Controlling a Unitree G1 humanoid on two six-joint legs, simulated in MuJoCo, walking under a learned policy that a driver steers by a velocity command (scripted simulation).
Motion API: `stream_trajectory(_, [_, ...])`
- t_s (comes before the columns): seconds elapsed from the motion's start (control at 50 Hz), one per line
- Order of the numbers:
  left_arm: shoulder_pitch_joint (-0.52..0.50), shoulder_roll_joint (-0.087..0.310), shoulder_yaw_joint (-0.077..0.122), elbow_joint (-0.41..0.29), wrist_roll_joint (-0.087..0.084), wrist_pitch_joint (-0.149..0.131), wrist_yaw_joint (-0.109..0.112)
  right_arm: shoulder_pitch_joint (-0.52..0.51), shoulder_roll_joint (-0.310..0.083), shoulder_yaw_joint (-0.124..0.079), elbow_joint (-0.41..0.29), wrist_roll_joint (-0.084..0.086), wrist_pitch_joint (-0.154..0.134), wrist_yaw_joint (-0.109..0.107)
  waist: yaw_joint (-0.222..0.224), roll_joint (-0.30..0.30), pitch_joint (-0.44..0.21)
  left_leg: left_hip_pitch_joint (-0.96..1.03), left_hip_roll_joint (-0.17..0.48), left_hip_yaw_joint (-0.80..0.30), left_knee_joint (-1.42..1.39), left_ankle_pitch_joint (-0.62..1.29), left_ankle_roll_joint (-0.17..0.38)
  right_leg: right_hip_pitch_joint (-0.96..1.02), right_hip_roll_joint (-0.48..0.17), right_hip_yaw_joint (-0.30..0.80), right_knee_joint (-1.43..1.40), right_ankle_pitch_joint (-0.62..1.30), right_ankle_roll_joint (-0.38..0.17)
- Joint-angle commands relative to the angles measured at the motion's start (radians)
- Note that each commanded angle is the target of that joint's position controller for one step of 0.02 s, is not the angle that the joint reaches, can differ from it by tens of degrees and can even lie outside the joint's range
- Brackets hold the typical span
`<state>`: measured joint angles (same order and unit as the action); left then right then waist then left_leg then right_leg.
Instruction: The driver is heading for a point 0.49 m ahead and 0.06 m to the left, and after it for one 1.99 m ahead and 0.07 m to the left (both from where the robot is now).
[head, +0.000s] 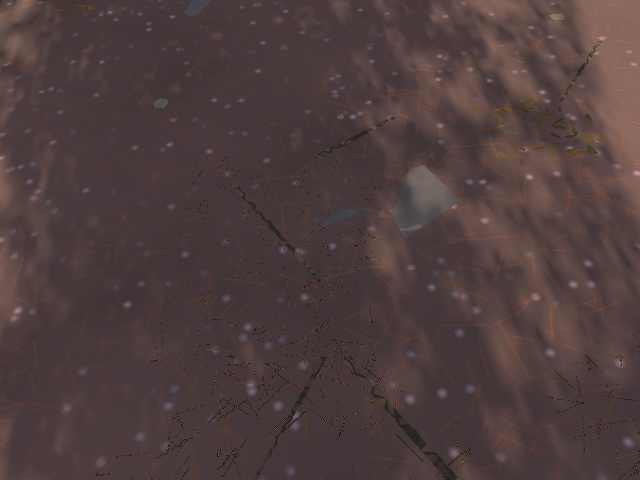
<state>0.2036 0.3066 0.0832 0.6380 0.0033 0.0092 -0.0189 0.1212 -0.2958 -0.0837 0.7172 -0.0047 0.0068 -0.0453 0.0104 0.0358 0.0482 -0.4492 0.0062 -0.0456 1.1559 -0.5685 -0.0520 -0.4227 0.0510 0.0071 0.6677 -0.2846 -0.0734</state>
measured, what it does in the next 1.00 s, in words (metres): walks ahead: left foot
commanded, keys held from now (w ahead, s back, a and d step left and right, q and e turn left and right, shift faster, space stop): shift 0.02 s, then w+shift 0.08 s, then w+q+shift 0.38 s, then q+shift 0.10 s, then shift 0.02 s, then e+shift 0.26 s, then w+e+shift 0.14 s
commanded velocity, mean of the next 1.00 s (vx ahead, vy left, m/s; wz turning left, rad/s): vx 0.47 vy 0.00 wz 0.07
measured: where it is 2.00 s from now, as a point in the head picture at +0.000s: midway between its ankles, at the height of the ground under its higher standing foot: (350, 153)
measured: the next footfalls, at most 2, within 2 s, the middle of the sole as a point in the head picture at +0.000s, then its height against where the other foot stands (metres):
left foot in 0.62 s outside the picture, level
right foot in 1.30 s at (312, 343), level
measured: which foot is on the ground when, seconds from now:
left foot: up 0.00-0.60, down 0.62-1.00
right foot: down 0.00-0.60, up 0.62-1.00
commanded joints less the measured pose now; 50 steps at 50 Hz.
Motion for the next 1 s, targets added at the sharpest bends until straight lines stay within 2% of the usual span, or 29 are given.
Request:
stream_trajectory(0.02, [-0.009,0.151,0.036,-0.092,-0.024,-0.021,0.025,-0.026,-0.099,-0.018,-0.078,-0.008,-0.021,-0.011,-0.001,-0.056,-0.174,-0.294,0.015,-0.08,0.11,0.108,0.006,0.357,-0.294,0.436,-0.284,0.487,-0.18])
stream_trajectory(0.04, [0.0,0.129,0.026,-0.085,-0.032,-0.015,0.034,0.007,-0.113,-0.026,-0.067,-0.009,-0.02,-0.005,-0.021,-0.066,-0.211,-0.218,0.033,-0.065,0.043,0.179,0.01,0.312,-0.244,0.39,-0.319,0.26,-0.154])
stream_trajectory(0.06, [0.017,0.117,0.021,-0.083,-0.031,-0.015,0.037,0.023,-0.103,-0.025,-0.061,-0.002,-0.023,0.01,-0.019,-0.095,-0.214,-0.193,0.028,-0.038,0.004,0.25,0.01,0.291,-0.209,0.388,-0.369,-0.042,-0.144])
stream_trajectory(0.08, [0.031,0.116,0.018,-0.083,-0.027,-0.02,0.04,0.018,-0.087,-0.022,-0.062,0.005,-0.029,0.023,-0.009,-0.139,-0.193,-0.203,0.023,-0.016,-0.042,0.289,0.009,0.282,-0.205,0.409,-0.417,-0.219,-0.147])
stream_trajectory(0.1, [0.044,0.117,0.016,-0.079,-0.019,-0.028,0.042,0.002,-0.083,-0.02,-0.066,0.009,-0.039,0.031,0.002,-0.162,-0.158,-0.217,0.025,-0.01,-0.096,0.319,0.009,0.271,-0.214,0.429,-0.456,-0.277,-0.153])
stream_trajectory(0.14, [0.073,0.111,0.011,-0.056,-0.005,-0.049,0.045,-0.019,-0.072,-0.012,-0.061,0.011,-0.061,0.038,0.02,-0.164,-0.115,-0.248,0.045,0.0,-0.215,0.384,0.014,0.299,-0.239,0.407,-0.488,-0.249,-0.147])
stream_trajectory(0.24, [0.111,0.14,0.015,-0.022,0.0,-0.091,0.036,-0.047,-0.084,-0.012,-0.074,0.03,-0.079,0.04,0.054,-0.165,-0.048,-0.408,0.084,-0.018,-0.26,0.489,0.03,0.383,-0.313,0.381,-0.543,-0.291,-0.136])
stream_trajectory(0.26, [0.181,0.139,0.013,0.0,0.034,-0.076,0.015,-0.03,-0.067,-0.005,-0.053,-0.068,-0.032,0.079,0.061,-0.141,-0.052,-0.372,0.04,0.013,-0.235,0.445,0.021,0.356,-0.277,0.317,-0.585,-0.326,-0.107])
stream_trajectory(0.3, [0.157,0.126,0.01,-0.003,0.039,-0.075,0.005,-0.024,-0.072,-0.015,-0.057,-0.043,-0.005,0.108,0.054,-0.159,0.003,-0.409,0.011,-0.038,-0.185,0.458,0.018,0.336,-0.282,0.242,-0.591,-0.279,-0.084])
stream_trajectory(0.34, [0.149,0.125,0.009,0.004,0.036,-0.084,0.01,-0.01,-0.081,-0.021,-0.057,-0.032,-0.003,0.118,0.037,-0.141,0.013,-0.457,0.014,-0.064,-0.145,0.493,0.019,0.365,-0.311,0.204,-0.596,-0.253,-0.077])
stream_trajectory(0.38, [0.149,0.123,0.009,0.017,0.035,-0.096,0.02,-0.01,-0.085,-0.021,-0.06,-0.038,-0.008,0.122,0.027,-0.113,0.016,-0.492,0.026,-0.068,-0.128,0.501,0.023,0.413,-0.337,0.161,-0.601,-0.225,-0.076])
stream_trajectory(0.48, [0.171,0.123,0.013,0.073,0.04,-0.116,0.031,-0.087,-0.083,-0.008,-0.102,-0.04,-0.008,0.152,0.042,-0.129,0.078,-0.496,0.089,0.023,-0.238,0.47,0.083,0.502,-0.349,-0.01,-0.632,-0.136,-0.048])
stream_trajectory(0.52, [0.184,0.117,0.013,0.099,0.045,-0.112,0.033,-0.133,-0.054,0.01,-0.126,-0.042,-0.011,0.159,0.06,-0.109,0.126,-0.435,0.099,0.092,-0.352,0.429,0.121,0.51,-0.331,-0.116,-0.589,0.093,-0.041])
stream_trajectory(0.54, [0.182,0.126,0.014,0.109,0.042,-0.107,0.034,-0.136,-0.038,0.019,-0.138,-0.042,-0.013,0.158,0.058,-0.111,0.127,-0.362,0.079,0.142,-0.418,0.394,0.143,0.501,-0.32,-0.168,-0.531,0.303,-0.028])
stream_trajectory(0.56, [0.175,0.144,0.016,0.115,0.037,-0.104,0.036,-0.104,-0.037,0.02,-0.137,-0.043,-0.015,0.149,0.042,-0.122,0.086,-0.24,0.025,0.2,-0.454,0.363,0.165,0.492,-0.311,-0.212,-0.423,0.658,-0.012])
stream_trajectory(0.58, [0.1,0.228,0.042,0.077,-0.036,-0.072,0.05,0.033,-0.08,-0.006,-0.124,0.066,-0.049,0.124,-0.03,-0.158,0.002,-0.096,-0.032,0.199,-0.435,0.381,0.167,0.471,-0.304,-0.199,-0.233,1.082,-0.002])
stream_trajectory(0.6, [0.074,0.234,0.038,0.071,-0.045,-0.058,0.057,0.228,-0.143,-0.029,-0.082,0.07,-0.064,0.113,-0.134,-0.125,-0.131,0.17,-0.084,0.194,-0.521,0.488,0.193,0.411,-0.281,-0.211,-0.003,1.186,0.025])
stream_trajectory(0.62, [0.123,0.168,0.011,0.069,-0.031,-0.069,0.051,0.378,-0.211,-0.061,-0.047,0.057,-0.064,0.087,-0.192,-0.018,-0.227,0.514,-0.054,0.067,-0.577,0.629,0.224,0.178,-0.231,-0.182,0.268,0.877,0.071])
stream_trajectory(0.64, [0.25,-0.031,-0.051,0.035,0.039,-0.09,0.024,0.357,-0.32,-0.059,-0.056,0.03,-0.065,0.058,-0.042,0.342,-0.318,0.845,0.27,-0.42,-0.576,0.913,0.359,-0.229,-0.036,-0.127,0.709,-0.324,0.134])
stream_trajectory(0.66, [0.277,0.074,-0.046,0.091,-0.007,-0.118,0.013,0.419,-0.25,-0.041,-0.098,0.013,-0.068,0.059,-0.126,0.169,-0.614,0.917,0.426,-0.722,-0.704,0.857,0.476,-0.226,0.008,0.116,0.885,-0.369,0.127])
stream_trajectory(0.68, [0.14,0.147,-0.019,0.078,-0.06,-0.119,0.015,0.378,-0.193,-0.024,-0.088,-0.003,-0.069,0.064,-0.155,0.035,-0.481,0.815,0.392,-0.544,-0.718,0.95,0.415,-0.266,-0.052,0.121,0.867,-0.276,0.109])
stream_trajectory(0.7, [0.074,0.126,-0.028,0.051,-0.059,-0.12,0.024,0.302,-0.174,-0.016,-0.084,0.008,-0.074,0.062,-0.115,-0.025,-0.316,0.622,0.359,-0.38,-0.723,0.98,0.364,-0.281,-0.103,0.096,0.765,-0.19,0.097])
stream_trajectory(0.72, [0.046,0.115,-0.027,0.065,-0.045,-0.109,0.031,0.227,-0.144,-0.004,-0.088,0.006,-0.079,0.06,-0.079,-0.063,-0.219,0.459,0.322,-0.286,-0.74,0.996,0.325,-0.241,-0.136,0.097,0.703,-0.146,0.096])
stream_trajectory(0.74, [0.081,0.121,-0.016,0.077,-0.047,-0.089,0.031,0.181,-0.122,0.004,-0.092,-0.005,-0.082,0.06,-0.036,-0.021,-0.174,0.344,0.295,-0.199,-0.775,1.024,0.309,-0.176,-0.151,0.11,0.671,-0.12,0.093])
stream_trajectory(0.8, [0.188,0.081,-0.008,0.128,-0.043,-0.035,0.033,0.097,-0.094,0.009,-0.079,-0.014,-0.108,0.055,0.033,0.028,-0.133,0.218,0.244,-0.006,-0.867,1.129,0.247,-0.081,-0.136,0.102,0.568,-0.001,0.11])
stream_trajectory(0.86, [0.15,0.064,0.002,0.108,-0.028,-0.024,0.037,0.014,-0.084,0.01,-0.088,-0.02,-0.101,0.022,0.047,0.046,-0.096,0.229,0.189,0.139,-0.904,1.142,0.195,-0.135,-0.118,0.047,0.449,0.157,0.131])
stream_trajectory(0.9, [0.099,0.056,0.005,0.091,-0.035,-0.022,0.023,0.029,-0.077,0.009,-0.078,-0.01,-0.089,0.008,0.016,0.046,-0.117,0.325,0.183,0.172,-0.937,0.887,0.165,-0.19,-0.158,0.043,0.364,0.284,0.122])
stream_trajectory(0.94, [0.035,0.053,0.007,0.07,-0.048,-0.02,0.006,0.069,-0.085,0.004,-0.059,-0.005,-0.086,0.005,-0.034,0.028,-0.086,0.425,0.214,0.143,-0.994,0.605,0.155,-0.29,-0.184,0.061,0.303,0.339,0.106])
stream_trajectory(1.0, [-0.014,0.064,0.017,0.046,-0.056,-0.026,-0.01,0.117,-0.099,-0.006,-0.021,-0.009,-0.083,0.009,-0.064,-0.001,-0.003,0.576,0.273,0.114,-1.04,0.494,0.142,-0.465,-0.189,0.095,0.282,0.319,0.087])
